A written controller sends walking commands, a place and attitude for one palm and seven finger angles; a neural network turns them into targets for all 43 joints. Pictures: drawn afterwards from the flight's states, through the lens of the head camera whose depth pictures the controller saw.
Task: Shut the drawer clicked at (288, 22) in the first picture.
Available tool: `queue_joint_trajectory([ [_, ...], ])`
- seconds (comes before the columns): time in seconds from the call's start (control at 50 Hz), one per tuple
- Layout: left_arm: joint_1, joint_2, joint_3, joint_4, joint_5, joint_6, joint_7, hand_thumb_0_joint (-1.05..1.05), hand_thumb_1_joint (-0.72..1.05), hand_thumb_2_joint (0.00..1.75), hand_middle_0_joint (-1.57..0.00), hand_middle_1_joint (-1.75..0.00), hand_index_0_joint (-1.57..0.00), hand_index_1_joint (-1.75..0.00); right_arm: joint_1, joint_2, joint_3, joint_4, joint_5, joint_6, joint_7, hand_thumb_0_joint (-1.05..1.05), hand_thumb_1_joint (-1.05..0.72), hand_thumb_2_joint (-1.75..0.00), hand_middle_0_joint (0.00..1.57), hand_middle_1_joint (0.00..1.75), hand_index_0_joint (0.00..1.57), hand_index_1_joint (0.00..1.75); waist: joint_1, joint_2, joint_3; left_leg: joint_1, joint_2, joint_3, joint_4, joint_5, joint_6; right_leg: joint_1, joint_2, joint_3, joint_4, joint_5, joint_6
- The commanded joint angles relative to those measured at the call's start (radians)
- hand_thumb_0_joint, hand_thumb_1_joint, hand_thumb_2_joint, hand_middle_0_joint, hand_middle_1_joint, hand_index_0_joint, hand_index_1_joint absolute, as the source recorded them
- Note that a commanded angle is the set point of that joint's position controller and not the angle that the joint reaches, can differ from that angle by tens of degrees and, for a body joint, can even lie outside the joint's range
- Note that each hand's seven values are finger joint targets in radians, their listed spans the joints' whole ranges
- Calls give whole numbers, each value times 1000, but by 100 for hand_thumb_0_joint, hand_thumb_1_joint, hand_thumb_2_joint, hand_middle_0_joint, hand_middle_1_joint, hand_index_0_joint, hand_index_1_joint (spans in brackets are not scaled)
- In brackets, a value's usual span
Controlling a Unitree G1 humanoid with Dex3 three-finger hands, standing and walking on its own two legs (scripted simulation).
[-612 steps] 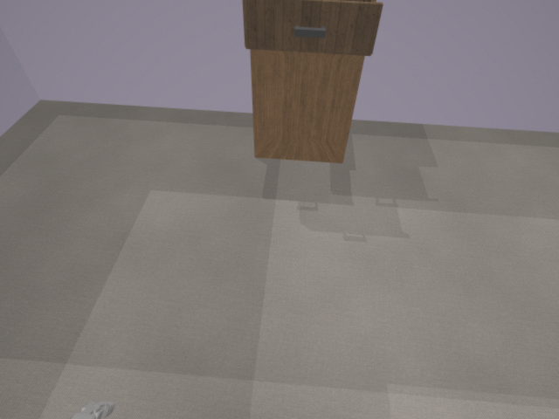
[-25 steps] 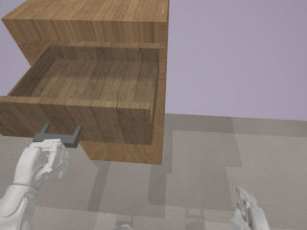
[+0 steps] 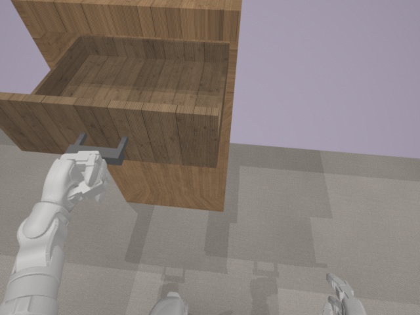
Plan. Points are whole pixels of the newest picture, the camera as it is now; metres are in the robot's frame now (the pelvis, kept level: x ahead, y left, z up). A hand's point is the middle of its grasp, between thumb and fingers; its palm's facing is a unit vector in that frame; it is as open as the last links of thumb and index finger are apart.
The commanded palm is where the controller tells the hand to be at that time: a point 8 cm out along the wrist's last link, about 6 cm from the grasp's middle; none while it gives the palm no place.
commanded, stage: push the drawer shut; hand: left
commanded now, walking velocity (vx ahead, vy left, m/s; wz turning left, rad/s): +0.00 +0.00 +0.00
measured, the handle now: (99, 146) +0.40 +0.24 +0.08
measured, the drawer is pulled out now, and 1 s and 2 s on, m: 0.24 0.13 0.00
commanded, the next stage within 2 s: none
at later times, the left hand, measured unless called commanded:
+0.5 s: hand (113, 153) +0.39 +0.21 +0.08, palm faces -0.07 -1.00 -0.05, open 3.0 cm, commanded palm +0.39 +0.26 +0.08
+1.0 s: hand (120, 134) +0.44 +0.21 +0.08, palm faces -0.08 -1.00 -0.04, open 3.0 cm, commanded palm +0.45 +0.26 +0.08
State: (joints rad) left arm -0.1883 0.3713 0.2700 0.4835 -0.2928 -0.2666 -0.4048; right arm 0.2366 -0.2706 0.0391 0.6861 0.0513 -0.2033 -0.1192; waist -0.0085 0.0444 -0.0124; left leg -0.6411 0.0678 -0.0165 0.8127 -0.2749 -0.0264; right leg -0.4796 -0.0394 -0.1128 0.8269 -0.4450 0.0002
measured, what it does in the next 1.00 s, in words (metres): stands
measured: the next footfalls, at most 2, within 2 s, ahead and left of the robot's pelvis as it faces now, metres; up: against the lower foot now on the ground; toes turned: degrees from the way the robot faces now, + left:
none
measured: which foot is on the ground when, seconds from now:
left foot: down 0.00-1.00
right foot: down 0.00-1.00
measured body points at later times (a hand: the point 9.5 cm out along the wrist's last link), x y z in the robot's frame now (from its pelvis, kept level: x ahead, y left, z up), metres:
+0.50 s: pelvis +0.00 +0.01 +0.00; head +0.06 +0.01 +0.45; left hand +0.39 +0.27 +0.09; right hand +0.09 -0.26 -0.11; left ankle +0.08 +0.14 -0.70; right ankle -0.01 -0.12 -0.70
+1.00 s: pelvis +0.01 +0.01 -0.01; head +0.08 +0.01 +0.44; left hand +0.44 +0.27 +0.09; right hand +0.08 -0.26 -0.12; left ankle +0.08 +0.14 -0.70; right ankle -0.01 -0.12 -0.70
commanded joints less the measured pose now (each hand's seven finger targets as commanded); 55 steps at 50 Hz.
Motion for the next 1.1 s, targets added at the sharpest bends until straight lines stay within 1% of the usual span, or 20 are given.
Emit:
queue_joint_trajectory([
  [0.0,-502,213,58,-171,-9,-65,31,0,90,90,-140,-160,-140,-160,-17,-145,-53,-121,4,-40,-5,0,-90,-90,20,30,20,30,-78,34,-264,287,-53,-17,-122,-118,47,-120,43,78,-193,18,-2],
  [0.06,-546,205,44,-99,-2,-65,41,0,90,90,-140,-160,-140,-160,-10,-147,-51,-117,6,-29,0,0,-90,-90,20,30,20,30,-85,7,-224,254,-51,-18,-125,-160,48,-140,45,79,-196,-13,0],
  [0.22,-637,217,48,-39,22,-82,53,0,90,90,-140,-160,-140,-160,24,-150,-60,-125,1,-7,18,0,-90,-90,20,30,20,30,-81,46,-285,286,-49,-20,-122,-129,45,-144,48,74,-178,27,-4],
  [0.28,-643,236,65,-12,30,-86,56,0,90,90,-140,-160,-140,-160,44,-156,-64,-124,-1,6,24,0,-90,-90,20,30,20,30,-81,8,-299,277,-47,-19,-116,-97,48,-133,52,72,-173,51,-3],
  [0.38,-639,267,100,12,35,-92,56,0,90,90,-140,-160,-140,-160,63,-158,-69,-125,-4,23,31,0,-90,-90,20,30,20,30,-73,26,-319,283,-46,-13,-105,-38,48,-118,55,74,-168,101,-5],
  [0.4,-676,240,73,13,35,-91,54,0,90,90,-140,-160,-140,-160,64,-153,-66,-124,-4,26,31,0,-90,-90,20,30,20,30,-87,26,-308,284,-47,-10,-104,-45,50,-130,55,74,-171,100,-3],
  [0.44,-699,272,94,41,38,-95,53,0,90,90,-140,-160,-140,-160,76,-160,-67,-115,-5,33,30,0,-90,-90,20,30,20,30,-88,-2,-289,264,-44,-12,-99,-45,53,-129,59,75,-172,98,-4],
  [0.5,-738,250,78,49,39,-99,51,0,90,90,-140,-160,-140,-160,82,-156,-70,-114,-5,39,32,0,-90,-90,20,30,20,30,-94,38,-305,291,-45,-12,-98,-36,49,-149,58,73,-169,111,-5],
  [0.56,-772,279,96,78,41,-103,49,0,90,90,-140,-160,-140,-160,95,-161,-68,-106,-7,46,30,0,-90,-90,20,30,20,30,-101,7,-326,282,-45,-11,-85,-14,55,-137,58,78,-166,132,-3],
  [0.62,-825,284,93,104,41,-107,41,0,90,90,-140,-160,-140,-160,97,-159,-68,-99,-6,53,30,0,-90,-90,20,30,20,30,-108,41,-325,283,-45,-8,-78,-13,52,-152,57,79,-163,133,-4],
  [0.66,-831,297,105,128,43,-111,36,0,90,90,-140,-160,-140,-160,107,-163,-68,-96,-8,56,31,0,-90,-90,20,30,20,30,-106,17,-344,283,-44,-13,-70,7,54,-146,60,78,-156,152,-5],
  [0.74,-911,274,68,155,49,-117,32,0,90,90,-140,-160,-140,-160,117,-163,-67,-85,-8,63,32,0,-90,-90,20,30,20,30,-123,54,-343,295,-43,-17,-58,9,55,-184,61,74,-146,150,-9],
  [0.76,-920,280,75,148,53,-120,34,0,90,90,-140,-160,-140,-160,122,-164,-70,-85,-10,63,33,0,-90,-90,20,30,20,30,-120,61,-370,314,-40,-22,-57,21,52,-189,61,71,-140,157,-9],
  [0.8,-931,265,63,168,52,-118,38,0,90,90,-140,-160,-140,-160,127,-164,-71,-83,-9,67,35,0,-90,-90,20,30,20,30,-126,49,-373,314,-41,-19,-52,23,52,-195,61,72,-142,161,-7],
  [0.84,-943,289,75,212,56,-116,40,0,90,90,-140,-160,-140,-160,137,-170,-69,-77,-11,72,35,0,-90,-90,20,30,20,30,-129,18,-353,282,-41,-20,-45,13,57,-197,65,75,-142,151,-8],
  [0.86,-968,305,79,226,63,-116,42,0,90,90,-140,-160,-140,-160,137,-172,-66,-73,-10,77,35,0,-90,-90,20,30,20,30,-132,28,-352,269,-40,-22,-47,1,54,-203,62,74,-136,141,-7],
  [0.88,-1003,281,51,230,65,-118,40,0,90,90,-140,-160,-140,-160,138,-169,-66,-70,-9,77,36,0,-90,-90,20,30,20,30,-143,38,-349,271,-39,-21,-46,-6,55,-215,62,76,-136,136,-6],
  [0.92,-1020,290,59,228,68,-121,44,0,90,90,-140,-160,-140,-160,144,-170,-69,-70,-11,78,38,0,-90,-90,20,30,20,30,-140,63,-375,287,-40,-23,-40,-7,53,-225,62,77,-133,130,-7],
  [0.94,-1025,320,83,249,70,-121,44,0,90,90,-140,-160,-140,-160,156,-175,-68,-66,-14,80,38,0,-90,-90,20,30,20,30,-141,34,-379,274,-39,-24,-32,3,58,-218,66,76,-128,138,-9],
  [1.08,-1092,362,101,320,81,-123,35,0,90,90,-140,-160,-140,-160,179,-177,-66,-59,-16,92,44,0,-90,-90,20,30,20,30,-151,54,-397,244,-34,-23,-14,3,57,-239,70,80,-117,131,-6],
])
